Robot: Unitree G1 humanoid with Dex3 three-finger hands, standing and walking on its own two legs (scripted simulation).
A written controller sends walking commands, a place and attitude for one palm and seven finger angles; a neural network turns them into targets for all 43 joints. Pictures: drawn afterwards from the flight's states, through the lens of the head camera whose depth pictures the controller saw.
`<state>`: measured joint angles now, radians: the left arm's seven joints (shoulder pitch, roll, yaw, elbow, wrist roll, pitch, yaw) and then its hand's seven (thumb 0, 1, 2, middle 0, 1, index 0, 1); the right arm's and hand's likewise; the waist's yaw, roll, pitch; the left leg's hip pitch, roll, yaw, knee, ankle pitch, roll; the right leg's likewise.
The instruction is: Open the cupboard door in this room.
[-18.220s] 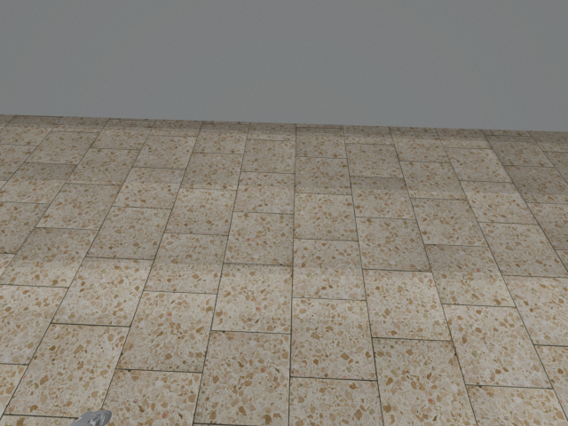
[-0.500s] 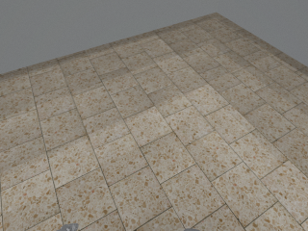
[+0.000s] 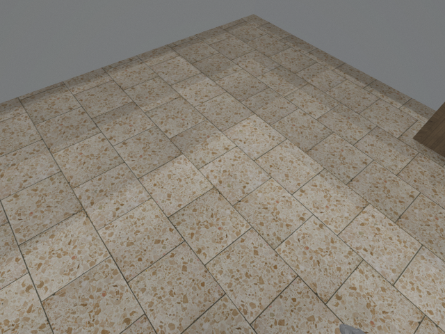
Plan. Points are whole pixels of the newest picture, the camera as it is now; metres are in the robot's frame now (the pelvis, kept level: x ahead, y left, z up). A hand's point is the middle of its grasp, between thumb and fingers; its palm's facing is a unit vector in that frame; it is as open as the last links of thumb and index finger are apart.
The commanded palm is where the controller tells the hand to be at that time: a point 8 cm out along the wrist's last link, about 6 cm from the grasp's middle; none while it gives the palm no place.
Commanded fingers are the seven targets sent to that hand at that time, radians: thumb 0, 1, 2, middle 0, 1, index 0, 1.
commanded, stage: turn or walk to find it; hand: left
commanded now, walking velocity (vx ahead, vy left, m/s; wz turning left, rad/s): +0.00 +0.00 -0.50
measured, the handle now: out of the picture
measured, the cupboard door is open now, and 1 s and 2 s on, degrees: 0 0 0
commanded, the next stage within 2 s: none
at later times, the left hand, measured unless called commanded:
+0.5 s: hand (160, 327) +0.15 +0.13 -0.15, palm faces -0.27 -0.92 -0.28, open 7.4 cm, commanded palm none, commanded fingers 0.00 0.90 0.90 -0.20 -0.30 -0.20 -0.30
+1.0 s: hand (148, 319) +0.17 +0.16 -0.17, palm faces -0.42 -0.89 -0.19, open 7.4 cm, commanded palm none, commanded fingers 0.00 0.90 0.90 -0.20 -0.30 -0.20 -0.30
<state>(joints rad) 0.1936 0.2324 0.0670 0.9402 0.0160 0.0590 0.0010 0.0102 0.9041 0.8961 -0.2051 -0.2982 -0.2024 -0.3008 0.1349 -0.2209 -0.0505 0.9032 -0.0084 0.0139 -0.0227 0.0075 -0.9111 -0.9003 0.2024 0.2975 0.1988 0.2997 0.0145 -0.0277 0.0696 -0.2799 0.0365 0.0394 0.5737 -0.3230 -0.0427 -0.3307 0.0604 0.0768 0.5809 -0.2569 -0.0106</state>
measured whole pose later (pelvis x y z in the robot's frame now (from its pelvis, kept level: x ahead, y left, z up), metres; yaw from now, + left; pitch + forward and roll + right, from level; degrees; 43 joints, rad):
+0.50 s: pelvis -0.01 -0.04 +0.00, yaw -16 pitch +0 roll +1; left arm 0.13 0.20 0.05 0.91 0.01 0.02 0.00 0.01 0.91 0.90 -0.20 -0.30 -0.20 -0.30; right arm 0.23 -0.25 -0.08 0.98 -0.02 0.06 -0.02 0.01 -0.91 -0.90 0.20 0.30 0.20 0.30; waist -0.03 0.06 0.11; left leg -0.40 0.12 0.08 1.01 -0.52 -0.06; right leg -0.29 0.00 -0.07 0.62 -0.33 -0.05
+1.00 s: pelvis +0.06 -0.02 +0.01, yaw -29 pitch +0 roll -1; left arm 0.30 0.25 0.08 1.02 0.02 0.04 -0.03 0.01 0.91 0.90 -0.20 -0.30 -0.20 -0.30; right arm 0.21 -0.21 -0.04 0.90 -0.03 -0.05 0.00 0.01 -0.91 -0.90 0.20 0.30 0.20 0.30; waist 0.02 -0.03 0.02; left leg -0.23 0.06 0.12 0.54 -0.32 0.01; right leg -0.38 0.04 0.02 0.92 -0.44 -0.01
